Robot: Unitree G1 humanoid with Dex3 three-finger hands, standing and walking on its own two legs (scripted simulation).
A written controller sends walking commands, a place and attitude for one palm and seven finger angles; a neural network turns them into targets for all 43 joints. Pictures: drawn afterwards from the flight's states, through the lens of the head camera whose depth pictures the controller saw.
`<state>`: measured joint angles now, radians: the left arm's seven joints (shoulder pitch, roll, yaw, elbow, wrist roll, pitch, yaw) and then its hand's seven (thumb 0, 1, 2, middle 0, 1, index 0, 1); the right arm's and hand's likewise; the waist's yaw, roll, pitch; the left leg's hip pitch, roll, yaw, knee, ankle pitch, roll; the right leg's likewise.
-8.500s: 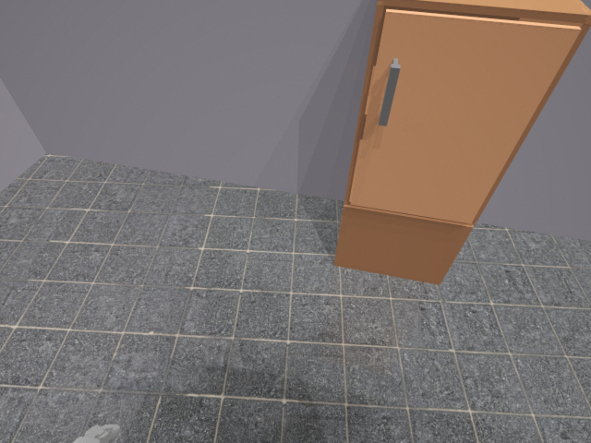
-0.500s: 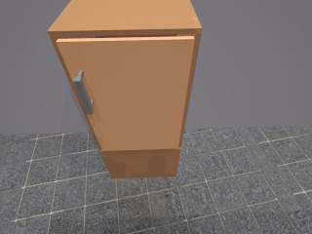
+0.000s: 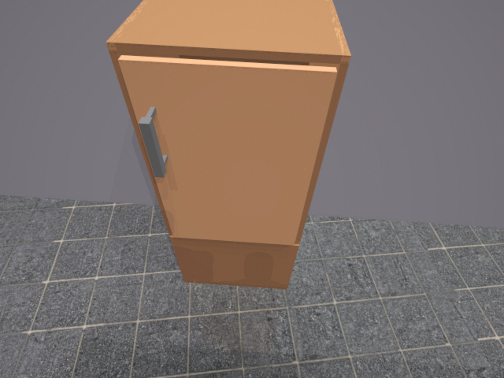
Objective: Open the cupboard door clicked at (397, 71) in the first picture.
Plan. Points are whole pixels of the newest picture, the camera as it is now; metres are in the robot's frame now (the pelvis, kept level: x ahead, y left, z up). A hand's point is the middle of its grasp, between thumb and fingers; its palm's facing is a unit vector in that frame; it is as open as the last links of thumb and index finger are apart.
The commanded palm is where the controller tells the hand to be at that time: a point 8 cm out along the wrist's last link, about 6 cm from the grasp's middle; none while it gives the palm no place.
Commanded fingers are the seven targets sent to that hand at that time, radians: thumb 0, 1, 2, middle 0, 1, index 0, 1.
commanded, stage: look again from close up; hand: left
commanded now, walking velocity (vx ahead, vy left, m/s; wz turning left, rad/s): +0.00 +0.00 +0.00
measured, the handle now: (156, 143) +0.55 +0.25 +0.04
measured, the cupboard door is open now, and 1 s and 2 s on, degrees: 0 0 0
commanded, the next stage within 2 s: raise the hand with hooked fingers in 0.54 s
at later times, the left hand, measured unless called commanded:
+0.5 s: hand out of the picture +0.03 +0.23 -0.17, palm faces +0.00 -0.97 -0.23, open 7.4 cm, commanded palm none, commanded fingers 0.00 0.90 0.90 -0.20 -0.30 -0.20 -0.30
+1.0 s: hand (132, 337) +0.18 +0.20 -0.03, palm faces -0.01 -1.00 -0.02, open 8.2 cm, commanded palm +0.14 +0.27 -0.04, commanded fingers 0.00 0.46 0.71 -0.23 -0.58 -0.23 -0.58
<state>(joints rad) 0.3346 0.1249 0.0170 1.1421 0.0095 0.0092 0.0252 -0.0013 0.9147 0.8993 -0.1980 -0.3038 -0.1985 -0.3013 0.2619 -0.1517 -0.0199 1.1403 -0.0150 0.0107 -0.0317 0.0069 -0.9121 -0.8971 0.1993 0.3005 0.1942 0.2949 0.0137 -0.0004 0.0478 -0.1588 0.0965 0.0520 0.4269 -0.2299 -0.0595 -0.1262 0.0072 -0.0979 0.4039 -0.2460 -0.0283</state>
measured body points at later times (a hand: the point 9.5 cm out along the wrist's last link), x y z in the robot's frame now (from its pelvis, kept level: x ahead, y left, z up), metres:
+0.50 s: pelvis +0.00 +0.04 -0.01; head +0.01 +0.03 +0.44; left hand +0.03 +0.28 -0.16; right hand -0.01 -0.17 -0.17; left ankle +0.00 +0.15 -0.74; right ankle -0.01 -0.10 -0.74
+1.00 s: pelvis -0.03 +0.01 -0.06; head +0.01 +0.02 +0.39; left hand +0.18 +0.26 -0.03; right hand +0.19 -0.26 -0.09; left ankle +0.00 +0.15 -0.74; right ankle -0.01 -0.10 -0.74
